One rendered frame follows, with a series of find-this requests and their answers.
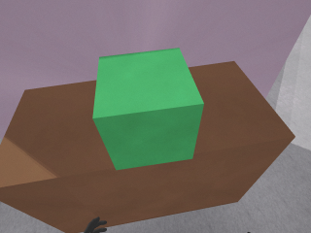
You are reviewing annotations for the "pedestal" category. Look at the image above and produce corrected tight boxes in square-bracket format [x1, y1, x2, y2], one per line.
[0, 61, 295, 233]

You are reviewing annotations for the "left robot hand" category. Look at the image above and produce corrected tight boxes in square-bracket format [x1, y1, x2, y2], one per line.
[84, 216, 107, 233]

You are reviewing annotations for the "carton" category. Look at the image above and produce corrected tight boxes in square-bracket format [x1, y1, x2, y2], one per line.
[92, 48, 204, 170]

